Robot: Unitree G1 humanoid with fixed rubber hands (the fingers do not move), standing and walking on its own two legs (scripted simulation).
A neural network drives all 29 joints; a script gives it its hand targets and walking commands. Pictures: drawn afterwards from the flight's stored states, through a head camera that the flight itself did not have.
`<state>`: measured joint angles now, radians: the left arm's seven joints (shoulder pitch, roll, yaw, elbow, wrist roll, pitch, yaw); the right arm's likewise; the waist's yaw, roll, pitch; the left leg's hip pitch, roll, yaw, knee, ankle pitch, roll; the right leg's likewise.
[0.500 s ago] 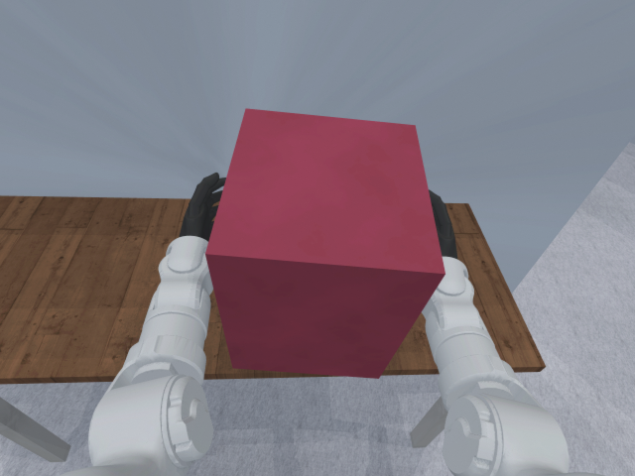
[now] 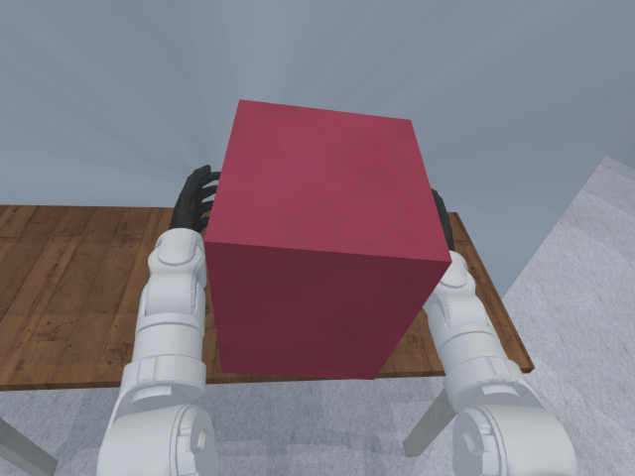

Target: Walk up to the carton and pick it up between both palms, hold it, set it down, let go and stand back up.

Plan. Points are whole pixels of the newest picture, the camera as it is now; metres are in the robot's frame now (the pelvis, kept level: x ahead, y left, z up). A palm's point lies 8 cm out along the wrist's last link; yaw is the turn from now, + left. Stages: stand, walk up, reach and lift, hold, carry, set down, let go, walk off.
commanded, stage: reach and lift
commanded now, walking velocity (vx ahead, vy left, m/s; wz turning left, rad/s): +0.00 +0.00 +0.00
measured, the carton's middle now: (312, 251) +0.40 +0.01 +0.08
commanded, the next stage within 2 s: hold in 1.58 s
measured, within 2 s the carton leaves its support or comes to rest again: neither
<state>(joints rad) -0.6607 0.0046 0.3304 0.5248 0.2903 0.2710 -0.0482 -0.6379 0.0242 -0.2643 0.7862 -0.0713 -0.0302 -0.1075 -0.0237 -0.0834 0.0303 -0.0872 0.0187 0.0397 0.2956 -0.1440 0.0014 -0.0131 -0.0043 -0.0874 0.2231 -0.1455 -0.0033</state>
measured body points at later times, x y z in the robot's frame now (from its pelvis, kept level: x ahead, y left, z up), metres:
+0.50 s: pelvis -0.01 -0.01 +0.00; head -0.05 +0.03 +0.45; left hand +0.38 +0.16 +0.17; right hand +0.37 -0.16 +0.16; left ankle +0.01 +0.11 -0.75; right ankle -0.01 -0.11 -0.75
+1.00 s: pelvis -0.02 -0.01 +0.00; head -0.04 +0.03 +0.45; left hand +0.38 +0.16 +0.19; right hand +0.37 -0.16 +0.18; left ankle +0.01 +0.11 -0.75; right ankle -0.01 -0.11 -0.75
